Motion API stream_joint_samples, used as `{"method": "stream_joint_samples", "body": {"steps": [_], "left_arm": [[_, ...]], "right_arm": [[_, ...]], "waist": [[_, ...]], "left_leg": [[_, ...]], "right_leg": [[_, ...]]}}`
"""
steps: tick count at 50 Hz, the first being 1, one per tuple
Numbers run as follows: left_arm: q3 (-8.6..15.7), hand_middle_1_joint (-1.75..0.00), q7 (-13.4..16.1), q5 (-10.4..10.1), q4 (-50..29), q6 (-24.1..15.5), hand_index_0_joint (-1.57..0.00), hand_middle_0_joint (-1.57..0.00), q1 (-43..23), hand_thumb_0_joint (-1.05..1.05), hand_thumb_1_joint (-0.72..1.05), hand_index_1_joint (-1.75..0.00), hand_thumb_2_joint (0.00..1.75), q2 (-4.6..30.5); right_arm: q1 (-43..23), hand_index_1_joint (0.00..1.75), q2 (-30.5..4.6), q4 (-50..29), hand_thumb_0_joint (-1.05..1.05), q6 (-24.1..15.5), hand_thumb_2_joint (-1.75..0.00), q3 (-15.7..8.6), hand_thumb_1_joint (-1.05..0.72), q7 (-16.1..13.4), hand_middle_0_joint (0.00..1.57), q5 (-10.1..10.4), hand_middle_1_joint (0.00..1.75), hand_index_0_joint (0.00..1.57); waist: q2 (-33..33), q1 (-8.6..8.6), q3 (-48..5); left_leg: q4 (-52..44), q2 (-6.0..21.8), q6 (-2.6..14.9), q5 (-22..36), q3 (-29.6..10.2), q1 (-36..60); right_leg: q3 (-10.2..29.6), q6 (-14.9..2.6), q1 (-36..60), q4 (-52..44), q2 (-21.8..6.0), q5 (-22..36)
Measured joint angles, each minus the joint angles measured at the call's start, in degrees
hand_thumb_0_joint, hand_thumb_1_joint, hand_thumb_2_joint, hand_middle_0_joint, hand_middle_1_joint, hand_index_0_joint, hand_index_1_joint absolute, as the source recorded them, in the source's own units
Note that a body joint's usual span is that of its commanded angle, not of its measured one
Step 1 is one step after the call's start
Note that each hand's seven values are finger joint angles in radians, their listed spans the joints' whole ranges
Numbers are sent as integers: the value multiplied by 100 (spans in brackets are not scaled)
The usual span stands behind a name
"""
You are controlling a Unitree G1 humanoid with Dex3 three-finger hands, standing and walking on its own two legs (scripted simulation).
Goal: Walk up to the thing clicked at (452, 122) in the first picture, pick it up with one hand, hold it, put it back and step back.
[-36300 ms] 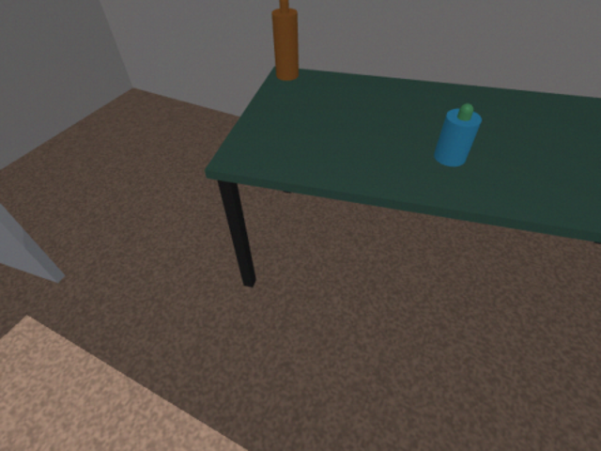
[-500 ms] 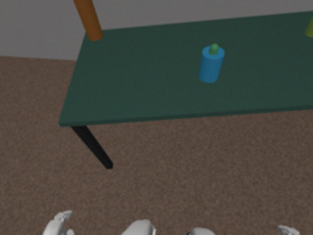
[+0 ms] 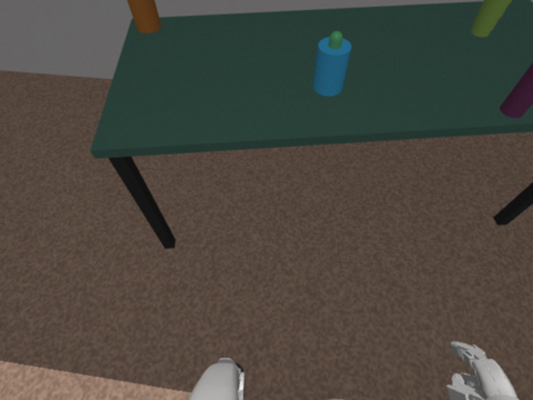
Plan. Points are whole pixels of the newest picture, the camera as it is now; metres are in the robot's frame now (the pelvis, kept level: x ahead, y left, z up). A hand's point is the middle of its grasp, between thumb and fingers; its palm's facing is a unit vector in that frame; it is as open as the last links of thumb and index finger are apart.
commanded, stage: step back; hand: right
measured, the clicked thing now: (332, 61) +0.92 -0.11 -0.05
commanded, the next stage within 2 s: stand in 1.86 s
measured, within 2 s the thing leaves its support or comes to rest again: neither
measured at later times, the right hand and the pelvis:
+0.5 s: hand out of the picture -0.07 -0.26 -0.13, palm faces -0.18 +0.90 -0.40, open 7.4 cm; pelvis -0.17 -0.01 +0.01, yaw +8 degrees
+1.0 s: hand out of the picture -0.19 -0.29 -0.15, palm faces -0.15 +0.92 -0.35, open 7.4 cm; pelvis -0.29 -0.03 +0.01, yaw +6 degrees
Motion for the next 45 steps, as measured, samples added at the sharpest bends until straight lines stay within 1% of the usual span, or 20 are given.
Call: {"method": "stream_joint_samples", "body": {"steps": [2, 4, 5, 7, 9, 12, 16, 18, 19, 21, 24, 26, 28, 31, 35, 37, 38, 41, 43, 45], "left_arm": [[-37, -30, -32, 68, 86, -21, -20, -21, -32, 1, 90, -30, 90, -204], [-79, -30, -87, 111, 31, -12, -20, -21, 87, 1, 90, -30, 90, -240], [-85, -30, -86, 117, 13, -7, -20, -21, 146, 1, 90, -30, 90, -244], [-90, -30, -61, 119, 14, 18, -20, -21, 181, 1, 90, -30, 90, -278], [-64, -30, -39, 128, -18, 39, -20, -21, 104, 1, 90, -30, 90, -297], [-51, -30, 14, 145, -228, -10, -20, -21, -97, 1, 90, -30, 90, -254], [-44, -30, 104, 117, -531, -54, -20, -21, -490, 1, 90, -30, 90, -160], [-60, -30, 121, 70, -629, -28, -20, -21, -679, 1, 90, -30, 90, -95], [-66, -30, 122, 43, -650, -1, -20, -21, -775, 1, 90, -30, 90, -46], [-56, -30, 132, -6, -613, 70, -20, -21, -878, 1, 90, -30, 90, 35], [-95, -30, 143, -29, -411, 182, -20, -21, -812, 1, 90, -30, 90, -72], [-106, -30, 109, -71, -324, 196, -20, -21, -708, 1, 90, -30, 90, -84], [-97, -30, 85, -88, -289, 165, -20, -21, -571, 1, 90, -30, 90, -60], [-79, -30, 79, -58, -202, 85, -20, -21, -423, 1, 90, -30, 90, -35], [-118, -30, 67, -19, 0, -102, -20, -21, -188, 1, 90, -30, 90, -30], [-125, -30, 79, 47, 236, -196, -20, -21, -165, 1, 90, -30, 90, -196], [-147, -30, 60, 90, 311, -220, -20, -21, -116, 1, 90, -30, 90, -273], [-173, -30, 12, 145, 402, -231, -20, -21, 167, 1, 90, -30, 90, -270], [-162, -30, 23, 143, 470, -231, -20, -21, 241, 1, 90, -30, 90, -273], [-141, -30, 25, 141, 479, -256, -20, -21, 226, 1, 90, -30, 90, -271]], "right_arm": [[-9, 30, -134, 87, 0, 92, -90, -61, -90, -22, 21, 56, 30, 20], [144, 30, -83, 218, 0, 175, -90, -84, -90, -72, 21, 83, 30, 20], [218, 30, -55, 282, 0, 199, -90, -74, -90, -71, 21, 94, 30, 20], [387, 30, -70, 345, 0, 182, -90, -54, -90, -56, 21, 130, 30, 20], [565, 30, -111, 370, 0, 123, -90, -41, -90, -81, 21, 144, 30, 20], [751, 30, -152, 431, 0, 95, -90, -26, -90, -122, 21, 120, 30, 20], [832, 30, -91, 526, 0, 93, -90, -8, -90, -133, 20, 66, 30, 20], [844, 30, -33, 539, 0, 53, -90, 1, -90, -106, 20, 42, 30, 20], [818, 30, 25, 562, 0, 28, -90, -9, -90, -99, 20, 28, 30, 20], [725, 30, 193, 581, 0, 34, -90, 3, -90, -62, 20, -32, 30, 20], [719, 30, 195, 507, 0, 36, -90, 64, -90, 18, 21, -75, 30, 20], [682, 30, 205, 476, 0, 49, -90, 85, -90, 1, 21, -110, 30, 21], [592, 30, 202, 422, 0, 54, -90, 87, -90, -13, 21, -109, 30, 21], [383, 30, 150, 293, 0, 27, -90, 50, -90, -8, 21, -90, 30, 21], [76, 30, 41, 150, 0, 6, -90, 19, -90, 21, 21, -57, 30, 21], [-66, 30, -87, 195, 0, 44, -90, -21, -90, 21, 21, -25, 30, 20], [-41, 30, -111, 244, 0, 69, -90, -42, -90, 9, 21, -8, 30, 20], [205, 30, 9, 449, 0, 148, -90, -20, -90, 12, 20, 31, 30, 20], [354, 30, 10, 565, 0, 126, -90, -7, -90, 42, 20, 72, 30, 20], [511, 30, -18, 660, 0, 80, -90, -1, -90, 33, 20, 83, 30, 20]], "waist": [[438, -135, 53], [320, -21, -131], [203, 69, -206], [120, 66, -316], [151, -38, -385], [218, -104, -339], [218, -186, -123], [138, -227, -34], [13, -233, 36], [-359, -129, 180], [-160, -287, 40], [-114, -284, -101], [-140, -208, -223], [-155, -119, -238], [-96, 5, -219], [312, -44, -104], [475, -89, -119], [274, 136, -458], [212, 122, -565], [226, 52, -630]], "left_leg": [[233, 65, 53, -289, -401, -158], [1053, -387, 21, -1383, -641, -397], [1568, -603, 8, -1638, -675, -471], [2389, -940, 6, -1692, -832, -527], [2822, -1069, -17, -1643, -920, -470], [2664, -984, -75, -1757, -867, -79], [1448, -693, -86, -2033, -552, 594], [537, -576, -23, -1754, -357, 970], [146, -615, 56, -1349, -274, 1116], [35, -802, 162, -1147, -68, 1168], [69, -568, 227, -1022, -251, 988], [-134, -442, 223, -813, -277, 926], [-295, -361, 198, -623, -210, 819], [-355, -293, 177, -416, -117, 619], [-59, -164, 108, -350, 108, 270], [285, 88, 104, -416, -51, 132], [424, 79, 144, -684, -248, 82], [1192, -397, 82, -1672, -546, -20], [1611, -595, 63, -1655, -713, 38], [1648, -629, 32, -1627, -761, 169]], "right_leg": [[-272, -100, 39, -90, 210, 153], [-186, -165, -160, 29, 46, 217], [-69, -186, -231, 9, -60, 287], [-13, -170, -289, -202, -218, 503], [-109, -147, -387, -367, -297, 691], [-244, -141, -627, -365, -311, 858], [-511, -127, -971, -149, -369, 984], [-622, -90, -1174, 67, -452, 999], [-612, -58, -1273, 217, -543, 991], [-319, -74, -1411, 495, -641, 837], [-33, -98, -1608, 1772, -30, -503], [179, -129, -1647, 2581, 281, -592], [297, -121, -1550, 2951, 402, -499], [242, -6, -1055, 2403, 283, -481], [-42, -1, -134, 253, -50, -195], [-248, -116, 188, -393, 164, 229], [-340, -146, 221, -419, 249, 281], [-119, -216, 11, -263, 66, 304], [-92, -189, -9, -342, -66, 401], [-176, -154, -63, -386, -155, 474]]}}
